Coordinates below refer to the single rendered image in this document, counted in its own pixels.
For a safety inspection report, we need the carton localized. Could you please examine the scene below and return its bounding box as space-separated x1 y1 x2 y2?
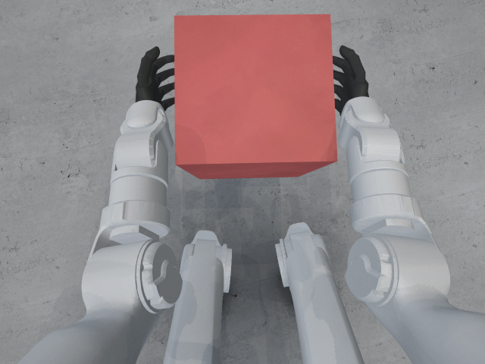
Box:
174 14 338 179

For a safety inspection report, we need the right robot thigh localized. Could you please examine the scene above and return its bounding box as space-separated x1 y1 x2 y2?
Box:
275 231 365 364

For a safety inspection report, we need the right robot upper arm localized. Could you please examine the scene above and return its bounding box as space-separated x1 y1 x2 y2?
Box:
345 233 485 364

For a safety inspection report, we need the left robot upper arm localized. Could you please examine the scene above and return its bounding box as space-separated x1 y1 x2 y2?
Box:
17 239 183 364

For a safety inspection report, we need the robot left shin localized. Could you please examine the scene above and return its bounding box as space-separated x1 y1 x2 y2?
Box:
180 231 221 272

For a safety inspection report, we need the robot left forearm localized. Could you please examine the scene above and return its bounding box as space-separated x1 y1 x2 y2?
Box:
81 100 174 302

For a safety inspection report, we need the robot right hand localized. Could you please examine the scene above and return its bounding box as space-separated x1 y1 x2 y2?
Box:
333 45 369 116

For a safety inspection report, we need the robot right forearm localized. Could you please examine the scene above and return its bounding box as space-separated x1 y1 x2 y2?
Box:
338 96 450 275

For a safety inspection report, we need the robot left hand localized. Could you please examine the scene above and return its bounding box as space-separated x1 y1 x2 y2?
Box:
136 46 175 111

